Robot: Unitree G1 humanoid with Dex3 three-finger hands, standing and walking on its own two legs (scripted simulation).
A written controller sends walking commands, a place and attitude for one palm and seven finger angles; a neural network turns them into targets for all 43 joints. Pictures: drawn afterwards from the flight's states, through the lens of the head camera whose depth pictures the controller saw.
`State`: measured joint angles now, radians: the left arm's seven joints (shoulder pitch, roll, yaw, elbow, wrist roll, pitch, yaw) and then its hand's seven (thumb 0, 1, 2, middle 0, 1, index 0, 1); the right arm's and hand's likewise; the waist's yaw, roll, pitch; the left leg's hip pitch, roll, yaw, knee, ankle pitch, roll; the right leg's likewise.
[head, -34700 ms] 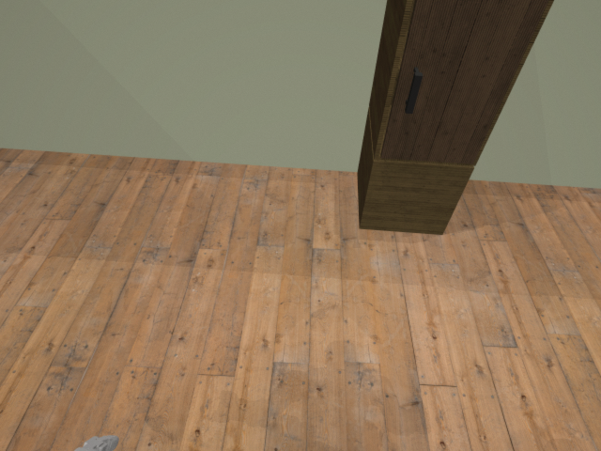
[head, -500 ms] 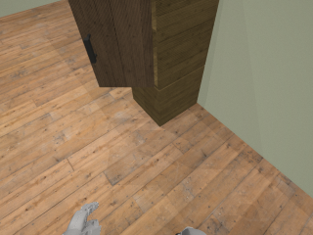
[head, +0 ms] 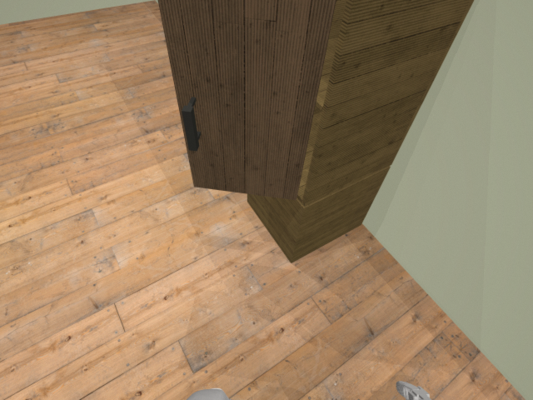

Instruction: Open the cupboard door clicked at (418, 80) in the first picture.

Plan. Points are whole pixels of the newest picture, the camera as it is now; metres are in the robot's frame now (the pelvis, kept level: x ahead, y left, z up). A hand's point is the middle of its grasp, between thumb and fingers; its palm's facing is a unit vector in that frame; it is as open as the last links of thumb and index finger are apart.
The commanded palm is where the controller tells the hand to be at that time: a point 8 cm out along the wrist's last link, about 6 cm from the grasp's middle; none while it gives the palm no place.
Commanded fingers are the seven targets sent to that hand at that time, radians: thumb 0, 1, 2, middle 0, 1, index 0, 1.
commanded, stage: take the last steps up to it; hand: left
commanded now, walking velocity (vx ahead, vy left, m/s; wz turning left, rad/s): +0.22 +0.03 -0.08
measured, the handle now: (193, 124) +0.70 +0.27 -0.05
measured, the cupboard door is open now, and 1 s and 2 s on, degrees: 51 51 51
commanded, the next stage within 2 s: come to a stop and stand still in 0.18 s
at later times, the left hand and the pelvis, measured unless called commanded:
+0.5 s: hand (190, 329) +0.24 +0.17 -0.15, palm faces -0.07 -0.97 -0.23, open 7.3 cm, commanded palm none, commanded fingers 0.00 0.90 0.90 -0.20 -0.30 -0.20 -0.30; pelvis +0.13 -0.01 +0.01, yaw -2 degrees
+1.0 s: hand out of the picture +0.12 +0.23 -0.16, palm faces -0.01 -0.98 -0.20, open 7.4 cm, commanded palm none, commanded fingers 0.00 0.90 0.90 -0.20 -0.30 -0.20 -0.30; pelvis +0.11 +0.04 +0.02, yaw -3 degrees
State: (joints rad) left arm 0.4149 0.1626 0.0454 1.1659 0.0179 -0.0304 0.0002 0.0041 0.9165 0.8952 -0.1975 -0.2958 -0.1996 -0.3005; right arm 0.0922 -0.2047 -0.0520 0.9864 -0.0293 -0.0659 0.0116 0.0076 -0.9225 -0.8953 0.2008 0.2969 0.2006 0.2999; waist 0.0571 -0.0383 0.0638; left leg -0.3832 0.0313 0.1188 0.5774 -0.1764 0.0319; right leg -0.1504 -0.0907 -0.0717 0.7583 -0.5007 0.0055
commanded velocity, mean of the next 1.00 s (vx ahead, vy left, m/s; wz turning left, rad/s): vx -0.02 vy -0.01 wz -0.01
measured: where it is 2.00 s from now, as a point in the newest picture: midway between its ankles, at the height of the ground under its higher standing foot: outside the picture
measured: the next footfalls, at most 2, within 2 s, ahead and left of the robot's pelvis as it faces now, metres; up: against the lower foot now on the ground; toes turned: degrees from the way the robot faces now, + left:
right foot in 0.38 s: +0.19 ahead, -0.12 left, +0.00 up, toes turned -9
left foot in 0.72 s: +0.17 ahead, +0.14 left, +0.00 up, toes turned +2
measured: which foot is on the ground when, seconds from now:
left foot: down 0.00-0.42, up 0.44-0.70, down 0.72-1.00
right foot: up 0.00-0.36, down 0.38-0.72, up 0.74-1.00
